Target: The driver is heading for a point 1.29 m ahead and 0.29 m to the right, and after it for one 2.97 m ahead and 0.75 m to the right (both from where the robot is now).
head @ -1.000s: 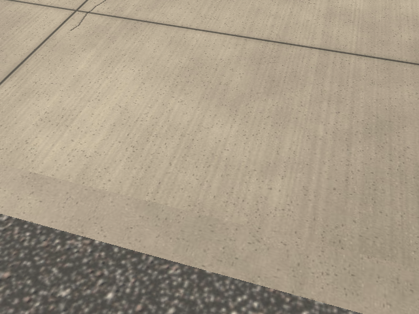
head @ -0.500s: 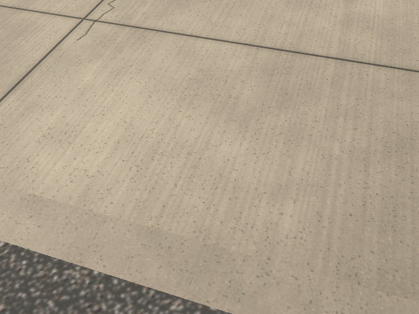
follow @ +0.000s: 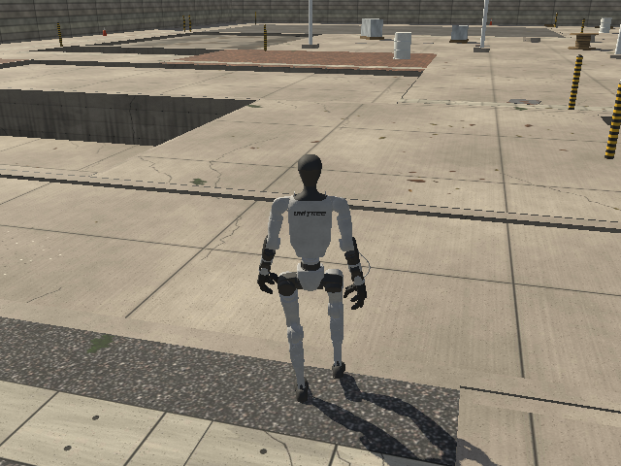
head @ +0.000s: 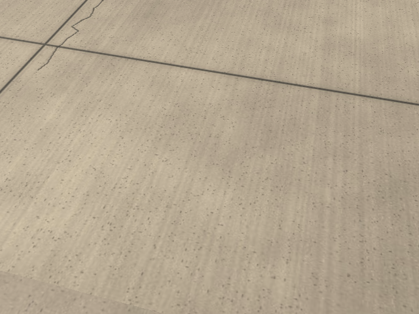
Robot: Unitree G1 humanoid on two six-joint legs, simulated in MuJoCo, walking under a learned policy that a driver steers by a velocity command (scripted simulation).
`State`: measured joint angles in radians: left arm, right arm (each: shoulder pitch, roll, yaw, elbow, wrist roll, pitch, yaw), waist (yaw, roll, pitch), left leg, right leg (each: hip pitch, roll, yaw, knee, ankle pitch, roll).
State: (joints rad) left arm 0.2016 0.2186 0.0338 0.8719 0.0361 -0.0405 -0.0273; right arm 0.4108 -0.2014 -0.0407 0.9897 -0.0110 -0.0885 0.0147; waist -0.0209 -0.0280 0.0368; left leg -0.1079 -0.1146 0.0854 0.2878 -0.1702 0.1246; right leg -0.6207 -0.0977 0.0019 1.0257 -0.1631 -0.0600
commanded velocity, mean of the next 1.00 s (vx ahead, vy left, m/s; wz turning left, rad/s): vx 0.50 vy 0.00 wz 0.00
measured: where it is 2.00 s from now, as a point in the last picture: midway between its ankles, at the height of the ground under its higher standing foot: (207, 180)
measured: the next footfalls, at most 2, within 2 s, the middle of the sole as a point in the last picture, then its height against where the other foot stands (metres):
right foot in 0.30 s outside the picture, level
left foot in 0.92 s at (189, 275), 0.04 m lower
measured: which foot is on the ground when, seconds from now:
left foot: down 0.00-0.32, up 0.34-0.90, down 0.92-1.00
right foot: up 0.00-0.28, down 0.30-0.90, up 0.92-1.00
